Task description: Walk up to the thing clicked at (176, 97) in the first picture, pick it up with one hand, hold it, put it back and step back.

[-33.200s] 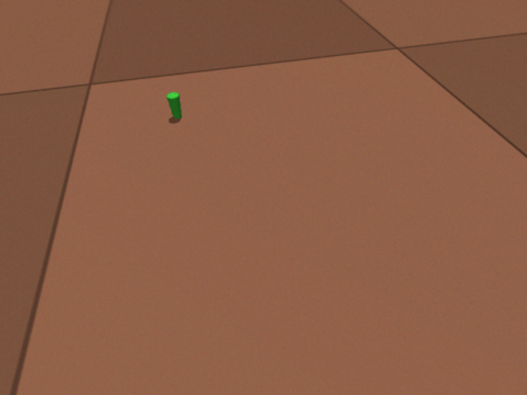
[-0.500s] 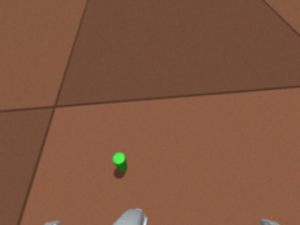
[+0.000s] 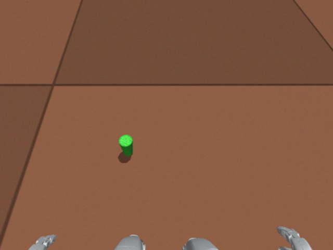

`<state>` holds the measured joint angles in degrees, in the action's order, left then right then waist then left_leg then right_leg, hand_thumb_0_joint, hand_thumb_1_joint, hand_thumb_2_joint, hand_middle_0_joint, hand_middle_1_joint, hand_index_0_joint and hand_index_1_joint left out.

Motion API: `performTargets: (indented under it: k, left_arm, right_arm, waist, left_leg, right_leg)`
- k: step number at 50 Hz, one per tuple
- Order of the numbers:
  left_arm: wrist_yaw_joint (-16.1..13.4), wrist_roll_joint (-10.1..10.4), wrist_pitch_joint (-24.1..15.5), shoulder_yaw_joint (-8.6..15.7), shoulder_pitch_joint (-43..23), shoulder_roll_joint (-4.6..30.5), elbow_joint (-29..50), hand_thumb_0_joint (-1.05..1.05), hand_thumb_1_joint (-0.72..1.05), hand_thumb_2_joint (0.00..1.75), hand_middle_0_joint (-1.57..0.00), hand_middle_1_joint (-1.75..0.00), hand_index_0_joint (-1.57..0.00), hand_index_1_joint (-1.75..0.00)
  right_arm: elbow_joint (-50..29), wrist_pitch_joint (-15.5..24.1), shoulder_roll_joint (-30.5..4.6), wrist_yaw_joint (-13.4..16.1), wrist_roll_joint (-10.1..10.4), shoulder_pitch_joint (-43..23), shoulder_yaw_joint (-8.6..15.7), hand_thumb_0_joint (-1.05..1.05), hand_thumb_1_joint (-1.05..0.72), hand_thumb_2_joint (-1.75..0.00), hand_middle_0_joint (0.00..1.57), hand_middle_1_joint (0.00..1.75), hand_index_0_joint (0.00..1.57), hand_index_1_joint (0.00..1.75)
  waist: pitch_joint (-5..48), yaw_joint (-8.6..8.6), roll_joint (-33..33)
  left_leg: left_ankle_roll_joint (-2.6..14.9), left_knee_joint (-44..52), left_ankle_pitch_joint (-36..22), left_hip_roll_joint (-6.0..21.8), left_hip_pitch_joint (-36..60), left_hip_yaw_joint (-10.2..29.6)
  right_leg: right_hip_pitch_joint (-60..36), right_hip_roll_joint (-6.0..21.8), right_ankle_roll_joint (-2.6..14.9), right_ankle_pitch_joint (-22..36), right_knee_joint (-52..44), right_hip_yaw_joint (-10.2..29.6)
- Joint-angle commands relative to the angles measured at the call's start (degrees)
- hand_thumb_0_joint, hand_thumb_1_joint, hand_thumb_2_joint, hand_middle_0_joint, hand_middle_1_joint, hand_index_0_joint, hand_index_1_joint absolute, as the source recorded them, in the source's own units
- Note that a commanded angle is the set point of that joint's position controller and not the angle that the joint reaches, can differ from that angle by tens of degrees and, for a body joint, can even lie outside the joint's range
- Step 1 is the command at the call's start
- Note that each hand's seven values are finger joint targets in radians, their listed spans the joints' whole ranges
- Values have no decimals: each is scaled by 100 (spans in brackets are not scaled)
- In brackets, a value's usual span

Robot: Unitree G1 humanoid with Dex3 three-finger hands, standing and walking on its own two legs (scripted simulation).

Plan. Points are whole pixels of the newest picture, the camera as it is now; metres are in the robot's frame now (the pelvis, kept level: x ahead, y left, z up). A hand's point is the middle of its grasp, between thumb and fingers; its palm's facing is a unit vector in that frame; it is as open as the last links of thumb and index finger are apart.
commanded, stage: step back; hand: left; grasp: from the side
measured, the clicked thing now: (127, 146) +0.69 +0.24 -0.68
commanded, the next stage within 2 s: stand in 1.96 s
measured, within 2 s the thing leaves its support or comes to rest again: neither
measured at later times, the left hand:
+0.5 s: hand out of the picture -0.04 +0.25 -0.15, palm faces +0.04 -0.92 -0.40, open 7.4 cm
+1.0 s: hand out of the picture -0.26 +0.20 -0.13, palm faces +0.02 -0.90 -0.43, open 7.4 cm
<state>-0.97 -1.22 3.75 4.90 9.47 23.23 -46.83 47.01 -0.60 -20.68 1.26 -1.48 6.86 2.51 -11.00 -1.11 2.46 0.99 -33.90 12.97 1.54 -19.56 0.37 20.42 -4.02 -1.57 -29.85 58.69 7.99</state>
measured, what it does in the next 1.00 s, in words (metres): walks backwards: right foot, then left foot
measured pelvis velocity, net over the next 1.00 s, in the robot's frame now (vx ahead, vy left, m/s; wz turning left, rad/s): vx -0.31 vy -0.08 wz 0.02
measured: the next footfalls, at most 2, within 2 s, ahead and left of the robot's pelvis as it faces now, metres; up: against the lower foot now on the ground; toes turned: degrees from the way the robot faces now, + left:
right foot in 0.08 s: -0.02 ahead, -0.15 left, +0.00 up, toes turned +2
left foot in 0.42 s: -0.14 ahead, +0.09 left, +0.00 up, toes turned +1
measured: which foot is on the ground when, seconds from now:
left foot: down 0.00-0.12, up 0.14-0.40, down 0.42-0.82, up 0.84-1.00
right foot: up 0.00-0.06, down 0.08-0.46, up 0.48-0.76, down 0.78-1.00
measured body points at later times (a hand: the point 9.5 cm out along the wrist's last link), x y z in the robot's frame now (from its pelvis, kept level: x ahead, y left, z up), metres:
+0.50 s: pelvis -0.17 -0.02 -0.01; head -0.10 +0.00 +0.43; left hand -0.04 +0.30 -0.13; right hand -0.08 -0.33 -0.13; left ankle -0.18 +0.09 -0.73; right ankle -0.08 -0.14 -0.71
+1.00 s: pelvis -0.31 -0.08 +0.00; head -0.29 -0.10 +0.45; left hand -0.26 +0.24 -0.11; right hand -0.21 -0.39 -0.13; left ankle -0.32 +0.08 -0.67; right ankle -0.30 -0.19 -0.73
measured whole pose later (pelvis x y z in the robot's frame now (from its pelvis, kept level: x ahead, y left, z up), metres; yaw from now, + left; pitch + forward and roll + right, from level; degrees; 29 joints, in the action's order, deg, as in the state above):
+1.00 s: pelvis -0.31 -0.08 +0.00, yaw +1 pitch -2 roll +1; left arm -0.1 -2.9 1.1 3.5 13.2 20.0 -51.7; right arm 51.1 -2.7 -23.6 0.9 -0.7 10.5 2.9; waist -5.3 -1.9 -2.0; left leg -0.2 -59.9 24.4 -4.2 -25.7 7.8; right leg 15.9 0.7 1.1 -19.0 36.6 0.9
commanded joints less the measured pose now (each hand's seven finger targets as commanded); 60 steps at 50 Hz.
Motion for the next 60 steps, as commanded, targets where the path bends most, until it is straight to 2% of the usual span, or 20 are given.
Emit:
performTargets:
  k: [1, 4, 6, 7, 11, 17, 21, 23, 24, 28, 33, 39, 41, 42, 46, 52, 56, 58, 59, 60]
  left_arm:
    - [7, 10, -227, 279, 276, 799, 319, 0, 90, 90, -20, -30, -20, -30]
    - [21, -78, -304, 315, 879, 883, -7, 0, 90, 90, -20, -30, -20, -30]
    - [59, -105, -295, 526, 409, 1732, 275, 0, 90, 90, -20, -30, -20, -30]
    - [34, -157, -291, 561, 26, 2104, 466, 0, 90, 90, -20, -30, -20, -30]
    - [-37, -125, -301, 376, -698, 1218, 623, 0, 90, 90, -20, -30, -20, -30]
    - [-126, -168, -207, 344, -47, 1087, 644, 0, 90, 90, -20, -30, -20, -30]
    - [-48, 2, -44, 224, -121, 1063, 755, 0, 90, 90, -20, -30, -20, -30]
    - [-61, 55, -38, 158, -194, 786, 839, 0, 90, 90, -20, -30, -20, -30]
    - [-136, -32, -24, 255, -645, 1007, 869, 0, 90, 90, -20, -30, -20, -30]
    - [-27, 80, -8, 279, 45, 1001, 454, 0, 90, 90, -20, -30, -20, -30]
    - [-1, -18, -138, 211, -161, 847, 493, 0, 90, 90, -20, -30, -20, -30]
    - [-2, -75, -352, 241, 701, 908, -158, 0, 90, 90, -20, -30, -20, -30]
    - [9, -153, -379, 461, 553, 1763, -53, 0, 90, 90, -20, -30, -20, -30]
    - [-18, -196, -376, 505, 105, 2127, 136, 0, 90, 90, -20, -30, -20, -30]
    - [-51, -128, -458, 303, -535, 1235, 165, 0, 90, 90, -20, -30, -20, -30]
    - [28, -197, -523, 406, 253, 1394, -21, 0, 90, 90, -20, -30, -20, -30]
    - [87, -132, -422, 245, -116, 1275, 15, 0, 90, 90, -20, -30, -20, -30]
    - [106, -11, -423, 37, 120, 606, 61, 0, 90, 90, -20, -30, -20, -30]
    - [70, -38, -443, 187, -338, 1072, -12, 0, 90, 90, -20, -30, -20, -30]
    - [101, -64, -474, 247, -452, 1335, -62, 0, 90, 90, -20, -30, -20, -30]
  right_arm:
    - [-382, -10, -1598, 70, -11, 162, 476, 0, -90, -90, 20, 30, 20, 30]
    - [-481, -127, -1520, 21, 100, -181, 413, 0, -90, -90, 20, 30, 20, 30]
    - [-618, -130, -1066, 63, 127, -162, 312, 0, -90, -90, 20, 30, 20, 30]
    - [-552, -171, -1305, 142, 95, -249, 427, 0, -90, -90, 20, 30, 20, 30]
    - [-111, -125, -1252, 66, 182, 355, 347, 0, -90, -90, 20, 30, 20, 30]
    - [-267, 20, -1054, 100, 70, 353, 246, 0, -90, -90, 20, 30, 20, 30]
    - [20, 80, -1196, 85, -24, 897, 378, 0, -90, -90, 20, 30, 20, 30]
    - [-159, 46, -2125, 30, -137, 460, 559, 0, -90, -90, 20, 30, 20, 30]
    - [-230, 52, -2412, 27, -133, 471, 630, 0, -90, -90, 20, 30, 20, 30]
    - [-306, 104, -1485, 117, -101, -206, 368, 0, -90, -90, 20, 30, 20, 30]
    - [-275, 17, -1406, 87, -69, 307, 387, 0, -90, -90, 20, 30, 20, 30]
    - [-315, -170, -1553, -12, 24, 30, 370, 0, -90, -90, 20, 30, 20, 30]
    - [-486, -159, -929, 13, 41, 163, 195, 0, -90, -90, 20, 30, 20, 30]
    - [-460, -182, -1239, 118, 31, -246, 343, 0, -90, -90, 20, 30, 20, 30]
    - [25, -119, -1211, 24, 123, 264, 296, 0, -90, -90, 20, 30, 20, 30]
    - [89, 73, -1222, -80, -51, 85, 293, 0, -90, -90, 20, 30, 20, 30]
    - [543, 219, -1184, -144, -57, 840, 403, 0, -90, -90, 20, 30, 20, 30]
    - [544, 299, -1652, -99, -191, 989, 524, 0, -90, -90, 20, 30, 20, 30]
    - [439, 300, -2110, -110, -148, 763, 561, 0, -90, -90, 20, 30, 20, 30]
    - [383, 314, -2062, -110, -95, 460, 570, 0, -90, -90, 20, 30, 20, 30]
  waist:
    - [1617, 208, -1486]
    - [1790, -104, -1117]
    - [1301, -70, 1037]
    - [951, -262, 1417]
    - [779, 258, 630]
    - [1320, -148, 1022]
    - [1688, 43, 615]
    - [1463, -4, -1425]
    - [1348, 428, -1713]
    - [1104, -209, -851]
    - [1180, 222, -1154]
    - [1890, -72, -1193]
    - [1365, 1, 1019]
    - [1072, -345, 1090]
    - [637, 209, 352]
    - [913, -356, 840]
    - [977, 107, 476]
    - [1151, 168, -1482]
    - [675, 331, -1074]
    - [258, 227, -882]
  left_leg:
    - [1157, 276, -2463, 1234, 1537, 1171]
    - [622, -278, -1286, 783, 467, 851]
    - [-39, -1924, 1880, -725, -1189, 324]
    - [-141, -3175, 2404, -587, -604, 768]
    - [-130, -3743, 1352, -930, -720, 889]
    - [-186, -1094, 1759, -341, -755, 358]
    - [17, 1255, -564, -190, 753, 291]
    - [1018, 1354, -2003, 1796, 1211, 2715]
    - [1722, 1545, -1816, 2385, 209, 3326]
    - [1005, 905, -2461, 1104, 607, 1130]
    - [1314, 524, -2776, 1131, 1446, 1092]
    - [717, -426, -1383, 783, 729, 648]
    - [38, -1635, 1940, -516, -1661, 404]
    - [-128, -2647, 2292, -388, -912, 975]
    - [-118, -3122, 1101, -678, -808, 871]
    - [-240, -1057, 1705, -238, -992, 402]
    - [36, 1229, 815, -360, 1231, -1]
    - [583, 2086, 2122, 1210, 2115, 2903]
    - [1287, 2341, 3603, 1866, 884, 3764]
    - [1413, 2448, 3702, 1940, 32, 3539]
  right_leg:
    - [-127, 313, 73, 323, -2008, -448]
    - [-1365, 310, 330, 2001, -3533, -491]
    - [-931, 2090, 1298, 1877, -3898, 1909]
    - [565, 2862, 1977, 1799, -4263, 2687]
    - [120, 1555, 1254, 2991, -3490, 483]
    - [-1794, 1716, 1289, 4047, -2828, 484]
    - [-1100, 1312, 798, 3560, -1849, 180]
    - [964, -44, 275, -366, -358, -648]
    - [550, 63, 205, -934, 631, 26]
    - [900, -229, 262, 195, 1561, 358]
    - [738, 56, -47, -128, -145, -185]
    - [-1370, 259, 289, 1619, -3804, -741]
    - [-1541, 1874, 837, 1174, -3883, 1917]
    - [161, 2869, 1807, 945, -4232, 2698]
    - [-33, 1603, 1117, 2147, -3582, 452]
    - [-1340, 1843, 1295, -747, -3886, 1027]
    - [-69, 1526, 928, -386, -3254, 259]
    - [1530, 469, 291, -115, -1084, -776]
    - [1453, 570, 238, -270, -773, -582]
    - [901, 747, 288, -164, -501, -372]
